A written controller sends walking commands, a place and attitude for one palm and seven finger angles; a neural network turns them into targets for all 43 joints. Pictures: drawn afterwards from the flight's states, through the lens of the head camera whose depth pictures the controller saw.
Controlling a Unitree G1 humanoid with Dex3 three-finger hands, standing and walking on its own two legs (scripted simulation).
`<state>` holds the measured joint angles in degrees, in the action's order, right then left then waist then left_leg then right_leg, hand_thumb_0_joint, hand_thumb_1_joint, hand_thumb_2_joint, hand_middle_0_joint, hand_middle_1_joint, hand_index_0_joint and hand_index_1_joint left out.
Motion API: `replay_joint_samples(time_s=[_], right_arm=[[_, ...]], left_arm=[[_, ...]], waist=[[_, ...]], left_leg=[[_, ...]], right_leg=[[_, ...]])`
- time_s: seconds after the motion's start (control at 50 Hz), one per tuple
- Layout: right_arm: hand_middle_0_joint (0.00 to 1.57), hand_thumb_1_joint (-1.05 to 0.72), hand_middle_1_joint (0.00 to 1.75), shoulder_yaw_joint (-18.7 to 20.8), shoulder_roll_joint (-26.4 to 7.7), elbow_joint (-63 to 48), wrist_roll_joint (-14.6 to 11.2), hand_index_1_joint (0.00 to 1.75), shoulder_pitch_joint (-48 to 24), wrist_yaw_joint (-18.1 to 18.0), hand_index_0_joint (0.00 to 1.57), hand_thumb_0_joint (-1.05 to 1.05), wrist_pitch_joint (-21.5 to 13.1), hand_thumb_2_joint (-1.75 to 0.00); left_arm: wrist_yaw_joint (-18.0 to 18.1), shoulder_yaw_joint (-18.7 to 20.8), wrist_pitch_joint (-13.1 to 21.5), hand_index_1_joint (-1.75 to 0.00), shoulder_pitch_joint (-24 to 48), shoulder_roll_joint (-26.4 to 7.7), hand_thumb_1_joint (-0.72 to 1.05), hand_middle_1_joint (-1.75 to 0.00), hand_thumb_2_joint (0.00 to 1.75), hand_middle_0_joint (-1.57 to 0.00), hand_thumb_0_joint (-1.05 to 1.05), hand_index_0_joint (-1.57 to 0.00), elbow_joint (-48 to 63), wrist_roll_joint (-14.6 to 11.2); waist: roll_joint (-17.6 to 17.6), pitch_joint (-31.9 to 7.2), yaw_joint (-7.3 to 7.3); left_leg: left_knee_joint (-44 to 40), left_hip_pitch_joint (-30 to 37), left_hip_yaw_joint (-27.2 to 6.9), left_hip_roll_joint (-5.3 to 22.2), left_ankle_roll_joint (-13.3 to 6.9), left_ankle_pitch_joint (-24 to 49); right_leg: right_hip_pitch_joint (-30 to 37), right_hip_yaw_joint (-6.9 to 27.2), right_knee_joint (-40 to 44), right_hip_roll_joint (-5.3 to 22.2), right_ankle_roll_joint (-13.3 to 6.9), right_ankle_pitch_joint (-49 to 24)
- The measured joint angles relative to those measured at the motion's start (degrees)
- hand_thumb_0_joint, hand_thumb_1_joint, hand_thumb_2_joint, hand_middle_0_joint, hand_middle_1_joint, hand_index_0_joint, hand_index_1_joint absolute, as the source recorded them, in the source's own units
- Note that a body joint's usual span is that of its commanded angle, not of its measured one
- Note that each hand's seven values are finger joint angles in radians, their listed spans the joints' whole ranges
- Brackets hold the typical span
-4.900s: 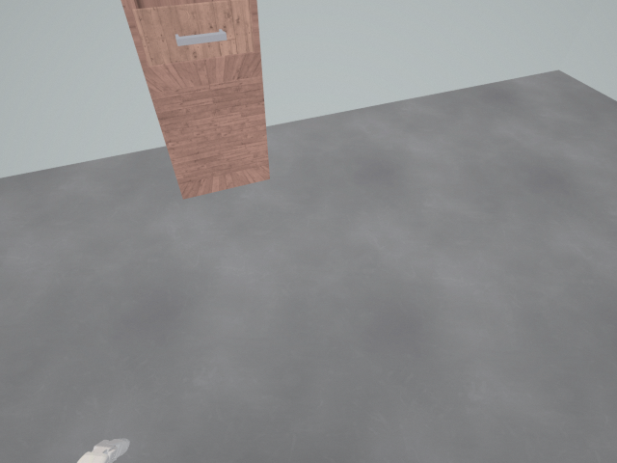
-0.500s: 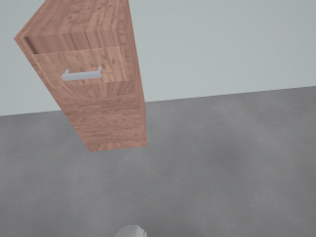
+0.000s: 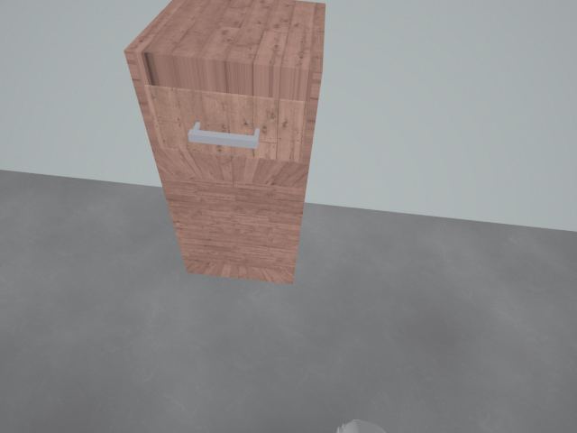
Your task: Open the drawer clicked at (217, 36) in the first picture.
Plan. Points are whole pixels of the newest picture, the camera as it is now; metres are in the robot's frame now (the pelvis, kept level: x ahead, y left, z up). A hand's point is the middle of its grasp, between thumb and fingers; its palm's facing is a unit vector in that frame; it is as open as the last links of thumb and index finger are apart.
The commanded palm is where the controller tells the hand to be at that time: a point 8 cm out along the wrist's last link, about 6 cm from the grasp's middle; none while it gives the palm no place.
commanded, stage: take the last steps up to it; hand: left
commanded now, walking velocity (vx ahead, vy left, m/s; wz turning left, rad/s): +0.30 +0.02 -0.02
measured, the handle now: (225, 134) +0.77 +0.22 -0.05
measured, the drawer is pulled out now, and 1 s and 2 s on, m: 0.00 0.00 0.00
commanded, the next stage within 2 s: come to a stop and stand still in 0.56 s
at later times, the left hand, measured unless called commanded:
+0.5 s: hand (212, 374) +0.24 +0.14 -0.17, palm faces +0.05 -0.97 -0.23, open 7.1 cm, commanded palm none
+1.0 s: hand (190, 367) +0.26 +0.19 -0.19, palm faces +0.02 -0.98 -0.19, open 7.4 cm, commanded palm none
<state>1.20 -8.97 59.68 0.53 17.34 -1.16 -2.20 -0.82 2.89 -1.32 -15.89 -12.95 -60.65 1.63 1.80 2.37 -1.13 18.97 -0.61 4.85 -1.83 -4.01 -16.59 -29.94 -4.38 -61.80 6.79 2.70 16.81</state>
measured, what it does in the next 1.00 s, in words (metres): walks ahead: right foot, then left foot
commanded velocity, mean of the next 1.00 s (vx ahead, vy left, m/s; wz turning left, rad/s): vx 0.06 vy -0.03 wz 0.01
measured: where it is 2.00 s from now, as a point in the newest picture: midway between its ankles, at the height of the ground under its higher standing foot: outside the picture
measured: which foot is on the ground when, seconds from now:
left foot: down 0.00-0.30, up 0.32-0.72, down 0.74-1.00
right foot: up 0.00-0.28, down 0.30-0.76, up 0.78-1.00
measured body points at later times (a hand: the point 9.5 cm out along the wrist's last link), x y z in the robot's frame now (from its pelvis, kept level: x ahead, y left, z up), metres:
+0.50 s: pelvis +0.17 -0.04 -0.01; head +0.18 -0.06 +0.44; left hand +0.24 +0.20 -0.15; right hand +0.13 -0.26 -0.17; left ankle +0.14 +0.10 -0.66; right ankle +0.20 -0.12 -0.74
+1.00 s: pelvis +0.25 +0.01 +0.00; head +0.30 +0.03 +0.44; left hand +0.26 +0.24 -0.17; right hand +0.34 -0.22 -0.14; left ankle +0.30 +0.12 -0.74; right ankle +0.20 -0.13 -0.67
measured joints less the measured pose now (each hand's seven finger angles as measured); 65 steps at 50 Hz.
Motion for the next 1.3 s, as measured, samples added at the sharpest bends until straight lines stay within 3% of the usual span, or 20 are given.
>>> replay_joint_samples(time_s=[0.14,0.24,0.28,0.32,0.38,0.44,0.56,0.7,0.74,0.84,0.92,1.02,1.1,1.18,1.26,1.3], right_arm=[[0.2,-0.91,0.29,0.1,1.3,4.4,0.1,0.3,6.5,-0.4,0.2,0.0,-0.5,-0.89],[0.2,-0.9,0.29,0.2,1.4,6.7,0.5,0.3,9.8,-0.6,0.2,0.0,-0.6,-0.89],[0.2,-0.9,0.29,0.2,1.4,7.6,0.4,0.3,11.0,-0.6,0.2,0.0,-0.6,-0.89],[0.2,-0.9,0.29,0.3,1.6,8.6,-0.1,0.3,11.3,-0.4,0.2,0.0,-0.1,-0.89],[0.2,-0.9,0.29,0.8,1.6,8.4,-0.6,0.3,9.4,0.0,0.2,0.0,0.7,-0.89],[0.2,-0.9,0.29,1.5,0.7,6.5,-0.1,0.3,6.0,0.2,0.2,0.01,1.4,-0.89],[0.19,-0.91,0.29,2.1,-0.6,1.6,0.5,0.3,-1.5,0.8,0.2,0.0,1.6,-0.9],[0.19,-0.92,0.29,1.9,-1.5,-0.2,0.4,0.3,-6.0,1.5,0.2,0.0,1.2,-0.9],[0.19,-0.92,0.29,1.4,-1.5,-0.3,0.4,0.3,-6.5,1.3,0.2,0.0,0.5,-0.9],[0.19,-0.91,0.29,-0.5,1.6,0.6,0.2,0.3,-9.3,-0.4,0.2,0.0,0.4,-0.9],[0.2,-0.92,0.29,0.0,2.5,-1.1,-0.3,0.3,-11.7,-1.9,0.2,-0.01,1.3,-0.89],[0.2,-0.92,0.3,0.9,1.4,-1.8,0.1,0.3,-12.7,-1.9,0.2,-0.02,2.6,-0.89],[0.2,-0.91,0.3,1.8,-0.2,-1.2,0.5,0.3,-11.3,-1.4,0.2,-0.01,3.6,-0.89],[0.2,-0.91,0.3,2.5,-2.1,-0.3,0.7,0.3,-9.0,-0.5,0.2,0.0,4.4,-0.89],[0.19,-0.91,0.29,3.0,-3.8,0.9,0.2,0.3,-6.0,0.5,0.2,0.0,6.1,-0.9],[0.19,-0.91,0.29,3.0,-4.1,1.5,0.4,0.3,-4.7,1.0,0.2,0.0,6.4,-0.9]], left_arm=[[-0.1,-0.4,0.0,-0.29,4.9,1.8,0.91,-0.3,0.9,-0.2,0.01,-0.2,1.5,-0.3],[-0.3,-0.6,0.5,-0.29,8.5,3.2,0.91,-0.3,0.9,-0.2,0.01,-0.2,2.8,-0.5],[-0.3,-0.7,1.5,-0.29,9.4,3.6,0.9,-0.3,0.9,-0.2,0.01,-0.2,3.6,-0.5],[-0.1,-0.6,3.5,-0.3,10.0,4.0,0.9,-0.3,0.9,-0.2,0.0,-0.2,4.2,-0.2],[0.3,-0.7,5.0,-0.3,9.4,4.4,0.9,-0.3,0.9,-0.2,0.0,-0.2,4.3,-0.8],[1.4,-0.3,4.9,-0.3,6.8,4.9,0.91,-0.3,0.9,-0.2,-0.01,-0.2,3.1,-1.3],[1.8,0.0,4.5,-0.3,2.1,3.5,0.94,-0.3,0.9,-0.2,-0.02,-0.2,0.4,-0.6],[1.1,-0.5,3.8,-0.3,-2.5,4.2,0.92,-0.3,0.9,-0.2,0.0,-0.2,-1.8,-0.1],[1.5,-0.6,3.2,-0.3,-3.6,4.4,0.91,-0.3,0.9,-0.2,0.0,-0.2,-2.3,-0.3],[2.8,-1.5,0.9,-0.3,-2.9,3.5,0.91,-0.3,0.9,-0.2,0.0,-0.2,-3.7,-1.2],[2.5,-1.3,-1.0,-0.3,-0.6,3.6,0.91,-0.3,0.9,-0.2,0.0,-0.2,-2.3,-0.8],[2.2,0.5,-2.3,-0.3,2.5,1.5,0.9,-0.3,0.9,-0.2,0.0,-0.2,1.2,-0.6],[2.0,1.3,-2.7,-0.3,4.5,0.1,0.91,-0.3,0.9,-0.2,0.0,-0.2,3.3,-0.6],[1.9,0.9,-1.0,-0.29,4.6,0.0,0.91,-0.3,0.9,-0.2,0.0,-0.2,4.0,-0.6],[2.0,-0.7,-0.1,-0.29,3.0,2.4,0.91,-0.3,0.9,-0.19,0.0,-0.2,2.9,0.0],[1.9,-1.3,0.0,-0.29,1.6,3.7,0.91,-0.3,0.9,-0.2,0.0,-0.2,2.6,-0.1]], waist=[[-0.2,0.6,1.95],[-1.5,1.6,4.32],[-2.4,1.9,4.62],[-3.1,2.6,4.19],[-3.0,3.2,3.84],[-3.3,2.2,3.21],[-3.9,0.4,2.74],[-2.9,-0.4,0.02],[-2.7,-0.4,-0.75],[2.0,1.0,-2.1],[0.8,3.2,-0.77],[0.0,4.3,0.12],[-0.8,3.5,0.71],[-2.1,1.5,1.52],[-4.5,-0.7,1.65],[-4.5,-2.0,1.15]], left_leg=[[-3.9,5.5,0.2,-1.4,0.1,-1.6],[-2.2,7.9,0.4,-0.8,1.3,-5.9],[1.3,7.8,0.5,0.2,2.1,-9.1],[13.1,3.9,0.4,1.9,2.4,-12.6],[41.2,-8.8,-2.6,2.4,2.1,-11.7],[50.1,-18.9,-3.1,4.6,2.4,-5.6],[38.4,-28.4,-3.0,8.6,4.5,2.0],[20.1,-23.9,-1.0,7.6,4.9,3.5],[13.0,-19.6,-0.7,7.0,5.0,8.5],[11.3,-16.1,2.3,4.5,2.7,4.1],[7.9,-15.1,2.5,5.0,2.3,6.4],[6.2,-15.9,2.7,6.4,3.1,8.6],[6.8,-17.0,2.4,7.3,4.3,9.3],[9.5,-18.9,1.7,7.7,5.8,8.9],[17.4,-21.0,-1.8,6.3,5.7,-3.3],[22.5,-21.8,-2.9,4.8,5.2,-3.7]], right_leg=[[-1.7,-0.6,9.6,-0.1,0.0,-3.9],[1.7,-1.7,19.8,-1.8,-2.2,-2.6],[4.8,-2.6,24.3,-3.4,-3.5,-2.9],[6.9,-3.4,25.6,-4.6,-5.5,-6.0],[9.6,-4.5,24.7,-4.7,-6.7,-2.5],[13.8,-4.8,29.8,-5.3,-6.0,-3.0],[19.4,-4.8,38.0,-6.0,-5.7,-4.7],[23.0,-4.5,38.7,-5.3,-3.3,-1.6],[23.0,-4.4,35.9,-5.1,-2.2,0.9],[19.2,-0.5,25.1,-3.0,-1.1,10.4],[12.6,1.5,12.3,-4.5,-0.9,13.4],[5.9,3.5,2.4,-5.5,-0.1,10.5],[7.2,3.4,7.8,-4.5,-0.3,9.1],[14.7,2.3,24.5,-3.4,-0.9,5.0],[16.7,1.7,28.4,-4.0,-2.9,1.8],[17.6,2.5,31.4,-4.0,-3.4,0.4]])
